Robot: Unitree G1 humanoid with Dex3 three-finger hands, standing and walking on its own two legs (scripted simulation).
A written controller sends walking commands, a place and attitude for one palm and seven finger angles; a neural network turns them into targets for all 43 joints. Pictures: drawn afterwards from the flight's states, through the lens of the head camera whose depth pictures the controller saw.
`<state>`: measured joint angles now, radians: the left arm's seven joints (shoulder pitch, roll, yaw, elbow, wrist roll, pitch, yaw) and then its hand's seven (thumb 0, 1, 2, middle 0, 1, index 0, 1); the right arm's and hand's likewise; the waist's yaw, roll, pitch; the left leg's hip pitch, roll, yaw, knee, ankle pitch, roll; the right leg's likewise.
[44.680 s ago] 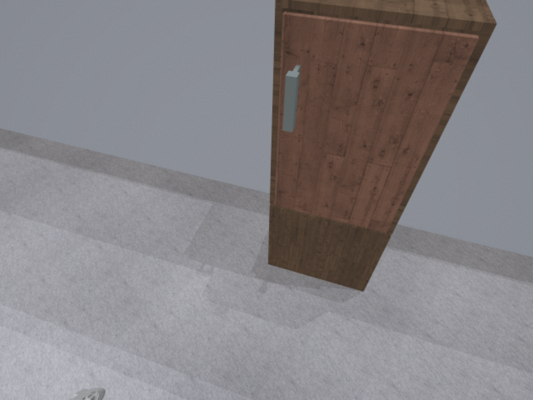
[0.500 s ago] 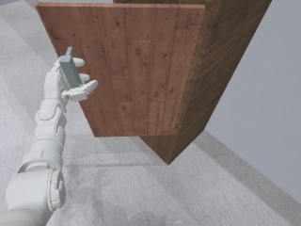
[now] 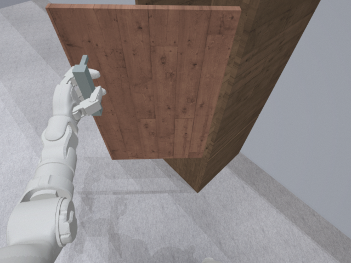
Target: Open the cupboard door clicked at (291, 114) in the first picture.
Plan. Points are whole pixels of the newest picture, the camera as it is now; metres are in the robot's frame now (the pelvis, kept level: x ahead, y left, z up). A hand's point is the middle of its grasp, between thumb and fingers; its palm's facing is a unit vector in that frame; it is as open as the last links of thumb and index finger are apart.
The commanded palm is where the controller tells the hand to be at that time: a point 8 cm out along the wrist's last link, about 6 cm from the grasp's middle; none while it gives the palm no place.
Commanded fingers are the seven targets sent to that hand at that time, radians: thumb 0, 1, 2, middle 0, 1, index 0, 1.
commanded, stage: pull the door open along its arc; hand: left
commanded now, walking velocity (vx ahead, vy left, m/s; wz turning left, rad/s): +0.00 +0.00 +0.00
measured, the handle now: (91, 86) +0.50 +0.20 +0.11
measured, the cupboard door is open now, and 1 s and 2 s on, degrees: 49 91 85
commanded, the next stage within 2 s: open thumb and fingers to let go in 0.94 s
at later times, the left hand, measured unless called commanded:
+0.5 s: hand (117, 160) +0.30 +0.11 +0.12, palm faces +0.17 -0.98 +0.09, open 6.7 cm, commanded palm +0.23 +0.19 +0.11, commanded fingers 0.00 0.90 0.90 -0.40 -1.35 -0.40 -1.35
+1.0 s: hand (147, 184) +0.25 +0.05 +0.12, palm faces +0.34 -0.94 +0.01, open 6.7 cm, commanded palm +0.19 +0.09 +0.11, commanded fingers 0.00 0.90 0.90 -0.40 -1.35 -0.40 -1.35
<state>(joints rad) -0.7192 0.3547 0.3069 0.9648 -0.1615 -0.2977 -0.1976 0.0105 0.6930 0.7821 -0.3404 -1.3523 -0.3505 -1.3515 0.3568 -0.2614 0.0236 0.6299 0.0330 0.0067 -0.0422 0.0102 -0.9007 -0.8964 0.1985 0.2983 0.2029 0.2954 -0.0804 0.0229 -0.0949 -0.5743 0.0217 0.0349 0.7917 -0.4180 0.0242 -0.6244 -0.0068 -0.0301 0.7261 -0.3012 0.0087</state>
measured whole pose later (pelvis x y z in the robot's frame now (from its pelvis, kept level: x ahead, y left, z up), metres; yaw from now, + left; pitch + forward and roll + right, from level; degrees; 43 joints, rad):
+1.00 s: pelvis +0.03 -0.04 +0.01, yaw +2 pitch +1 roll +0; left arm 0.46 -0.02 -0.29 -0.42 0.02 0.06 0.45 0.02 0.61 0.68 -0.30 -1.29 -0.32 -1.32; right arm 0.20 -0.20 0.01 0.52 -0.03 0.08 0.01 0.02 -0.90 -0.90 0.20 0.30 0.20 0.30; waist -0.01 0.07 -0.07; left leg -0.29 0.05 -0.02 0.71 -0.44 -0.03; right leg -0.35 0.02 -0.08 0.70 -0.37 -0.04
